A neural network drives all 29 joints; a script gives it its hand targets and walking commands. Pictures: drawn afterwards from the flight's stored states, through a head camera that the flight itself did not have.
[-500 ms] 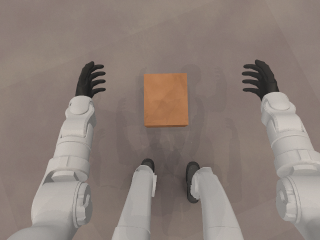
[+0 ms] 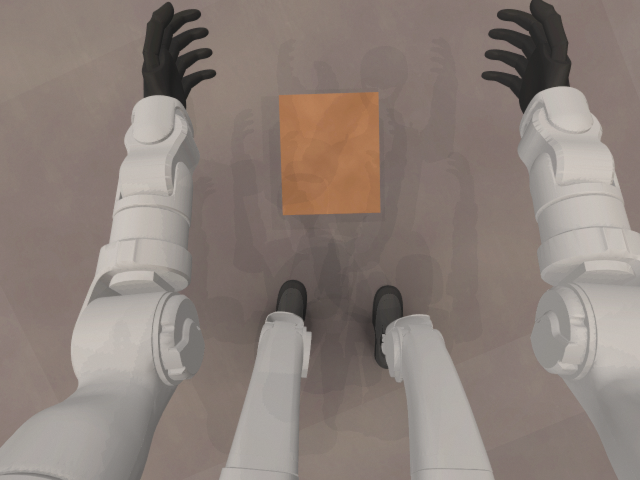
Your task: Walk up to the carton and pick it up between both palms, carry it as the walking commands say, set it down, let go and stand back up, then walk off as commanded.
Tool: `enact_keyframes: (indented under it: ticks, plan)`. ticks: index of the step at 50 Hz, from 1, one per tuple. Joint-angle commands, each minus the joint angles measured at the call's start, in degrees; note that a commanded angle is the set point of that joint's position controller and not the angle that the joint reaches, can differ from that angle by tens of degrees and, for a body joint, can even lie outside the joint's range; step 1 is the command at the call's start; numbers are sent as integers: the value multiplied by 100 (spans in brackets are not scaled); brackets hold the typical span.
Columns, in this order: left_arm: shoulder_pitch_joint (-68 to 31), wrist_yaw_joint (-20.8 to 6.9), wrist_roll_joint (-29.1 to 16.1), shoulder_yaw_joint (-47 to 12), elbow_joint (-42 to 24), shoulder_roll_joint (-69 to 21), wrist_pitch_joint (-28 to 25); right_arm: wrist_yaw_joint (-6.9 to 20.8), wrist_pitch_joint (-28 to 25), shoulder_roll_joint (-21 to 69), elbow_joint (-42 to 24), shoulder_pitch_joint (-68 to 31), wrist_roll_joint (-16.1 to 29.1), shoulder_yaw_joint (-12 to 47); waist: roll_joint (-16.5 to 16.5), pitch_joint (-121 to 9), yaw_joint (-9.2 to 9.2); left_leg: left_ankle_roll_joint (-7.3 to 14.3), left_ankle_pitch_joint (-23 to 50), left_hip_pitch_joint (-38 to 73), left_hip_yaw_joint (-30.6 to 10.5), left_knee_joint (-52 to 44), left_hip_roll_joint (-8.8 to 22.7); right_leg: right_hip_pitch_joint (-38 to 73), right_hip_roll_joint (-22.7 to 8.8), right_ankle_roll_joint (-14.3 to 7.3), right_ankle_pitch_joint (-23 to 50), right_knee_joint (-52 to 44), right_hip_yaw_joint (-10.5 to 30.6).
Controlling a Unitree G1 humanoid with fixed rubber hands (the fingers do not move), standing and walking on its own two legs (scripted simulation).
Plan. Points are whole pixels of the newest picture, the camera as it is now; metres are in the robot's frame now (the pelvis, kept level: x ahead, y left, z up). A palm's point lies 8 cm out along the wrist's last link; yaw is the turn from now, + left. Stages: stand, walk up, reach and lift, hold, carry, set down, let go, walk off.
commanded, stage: reach and lift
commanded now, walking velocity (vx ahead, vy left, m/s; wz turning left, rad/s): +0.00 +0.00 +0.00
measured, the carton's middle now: (329, 159) +0.50 +0.02 -0.60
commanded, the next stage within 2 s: none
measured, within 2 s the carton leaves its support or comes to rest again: neither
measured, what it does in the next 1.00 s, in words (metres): lowers itself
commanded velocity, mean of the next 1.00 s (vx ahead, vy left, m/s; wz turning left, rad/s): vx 0.00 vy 0.00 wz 0.00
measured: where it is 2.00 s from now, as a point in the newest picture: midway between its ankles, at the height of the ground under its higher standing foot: (337, 338)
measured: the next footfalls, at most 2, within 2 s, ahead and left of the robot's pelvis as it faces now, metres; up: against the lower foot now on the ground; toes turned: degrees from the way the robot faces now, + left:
none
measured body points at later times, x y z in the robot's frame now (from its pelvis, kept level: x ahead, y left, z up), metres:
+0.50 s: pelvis -0.05 +0.00 -0.14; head +0.32 +0.00 +0.10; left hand +0.52 +0.19 -0.30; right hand +0.51 -0.18 -0.30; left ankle +0.07 +0.12 -0.64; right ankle +0.05 -0.13 -0.64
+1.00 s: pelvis -0.07 +0.00 -0.25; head +0.32 -0.01 -0.03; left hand +0.51 +0.17 -0.44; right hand +0.50 -0.17 -0.44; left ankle +0.06 +0.12 -0.64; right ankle +0.05 -0.13 -0.64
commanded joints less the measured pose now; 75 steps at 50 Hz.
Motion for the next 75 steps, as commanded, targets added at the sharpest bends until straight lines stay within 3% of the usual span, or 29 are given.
enact_keyframes:
  ticks: [1, 4, 12, 15, 19, 24, 26, 29, 30, 32, 34, 37, 39, 40, 41, 43, 47, 52, 60, 63, 66, 69, 70, 75]
  plan:
    - [-1363, -82, 403, 346, -119, 298, -271, -5, -325, -98, -245, -1458, -466, -537, 217, -6553, 190, -36, 2784, 1766, 828, 623, -50, 2151, 476, 101, 3185, 670, 386]
    - [-1657, -44, 377, 309, -203, 295, -244, 24, -319, -170, -264, -1766, -428, -505, 289, -6702, 174, -72, 2469, 1688, 817, 968, -40, 1490, 508, 96, 2614, 952, 316]
    - [-2551, 246, 258, 361, -657, 1129, -43, -128, -70, -760, -564, -2667, -28, -93, 410, -7861, 595, -85, 1549, 1686, 1012, 2040, -99, 859, 556, 114, 1318, 2085, 147]
    - [-2774, 352, 168, 329, -407, 1259, 77, -192, 36, -869, -371, -2932, 137, 79, 472, -7743, 710, -81, 883, 1449, 1080, 2353, -101, 517, 531, 113, 560, 2439, 105]
    - [-3109, 428, -106, 122, -482, 1350, 145, -389, 88, -1124, -522, -3368, 281, 255, 566, -8209, 655, -105, 553, 1246, 1190, 2861, -106, 713, 533, 55, 381, 2956, 69]
    - [-3497, 562, -715, -387, -968, 1547, 206, -664, 145, -1384, -1128, -3814, 633, 571, 615, -9600, 507, -86, 999, 1780, 1218, 3582, -97, 1461, 560, -10, 959, 3753, -37]
    - [-3638, 618, -952, -586, -820, 1642, 244, -782, 181, -1551, -1128, -3989, 730, 677, 590, -9778, 429, -81, 952, 1671, 1220, 3843, -57, 1610, 537, -34, 998, 4054, -53]
    - [-3914, 766, -1180, -679, -1310, 1937, 312, -954, 278, -1704, -1703, -4279, 987, 891, 484, -10925, 597, -77, 1398, 2052, 1224, 4224, -43, 2162, 519, -16, 1436, 4450, -40]
    - [-3701, 756, -1187, -721, -351, 1850, 407, -951, 420, -1554, -753, -4074, 961, 935, 445, -9746, 591, -56, 873, 1382, 1206, 4225, 23, 1580, 461, -30, 931, 4501, -53]
    - [-3901, 809, -1113, -514, -1357, 2096, 344, -1018, 392, -1650, -1891, -4272, 1018, 862, 330, -10197, 673, -10, 1369, 1518, 1244, 4390, -8, 1994, 497, 8, 1430, 4655, 27]
    - [-3944, 776, -1090, -498, -819, 2152, 339, -1007, 384, -1640, -1567, -4402, 981, 940, 251, -9251, 735, 18, 982, 791, 1238, 4513, 46, 1478, 474, 27, 1123, 4800, 75]
    - [-4175, 668, -1135, -623, -191, 1852, 235, -874, 291, -1475, -749, -4589, 902, 985, 321, -7741, 671, -33, 319, -52, 1221, 4601, 51, 634, 404, 1, 488, 4889, 139]
    - [-4009, 561, -999, -573, 875, 1751, 153, -745, 251, -1355, 397, -4382, 801, 994, 319, -6395, 703, -74, -229, -801, 1224, 4699, 100, -95, 353, 8, -57, 4946, 198]
    - [-4076, 526, -919, -566, 964, 1761, 86, -679, 215, -1286, 558, -4391, 810, 991, 306, -6189, 728, -76, -264, -818, 1209, 4704, 106, -200, 345, 20, -96, 4978, 193]
    - [-4165, 525, -867, -495, 690, 1844, 16, -665, 147, -1401, 274, -4493, 757, 914, 280, -6651, 728, -97, -51, -556, 1227, 4784, 69, 65, 356, 43, 90, 5014, 186]
    - [-4116, 461, -797, -469, 1384, 1851, -103, -606, 41, -1333, 943, -4444, 760, 964, 266, -5893, 814, -123, -194, -1018, 1227, 4970, 129, -375, 329, 57, -72, 5147, 212]
    - [-4208, 414, -702, -351, 1296, 2095, -300, -617, -119, -1405, 751, -4652, 604, 917, 126, -6224, 879, -141, 198, -1103, 1271, 5261, 138, -67, 352, 129, 399, 5379, 249]
    - [-4293, 363, -849, -516, 1250, 2174, -420, -618, -223, -1523, 704, -4703, 623, 1033, 109, -6269, 836, -151, 500, -1218, 1229, 5604, 180, -89, 352, 167, 680, 5725, 290]
    - [-4502, 319, -1135, -851, 1515, 2136, -550, -563, -352, -1548, 907, -4812, 886, 1307, 272, -5582, 723, -147, 652, -1410, 1098, 6002, 258, -769, 298, 159, 623, 6169, 336]
    - [-4401, 264, -1098, -724, 1956, 2146, -595, -505, -371, -1482, 1162, -4827, 909, 1400, 123, -4649, 828, -128, 386, -2031, 1065, 6107, 296, -1189, 297, 167, 401, 6262, 425]
    - [-4383, 192, -1208, -743, 2020, 2148, -680, -486, -408, -1360, 1199, -4730, 842, 1432, -22, -4391, 676, -91, 414, -2277, 1042, 6186, 301, -1127, 270, 164, 609, 6325, 456]
    - [-4211, 176, -1148, -592, 2112, 2263, -704, -495, -398, -1262, 1144, -4672, 853, 1500, -151, -4430, 809, -48, 398, -2442, 1096, 6237, 320, -886, 274, 172, 764, 6349, 512]
    - [-4133, 160, -1153, -572, 2228, 2215, -689, -497, -386, -1261, 1206, -4641, 816, 1500, -224, -4378, 766, -44, 363, -2505, 1078, 6249, 320, -874, 269, 180, 758, 6375, 502]
    - [-3983, 145, -1076, -434, 2240, 2265, -720, -511, -369, -1176, 1052, -4614, 770, 1540, -330, -4459, 902, -25, 443, -2605, 1135, 6330, 331, -640, 300, 196, 926, 6381, 546]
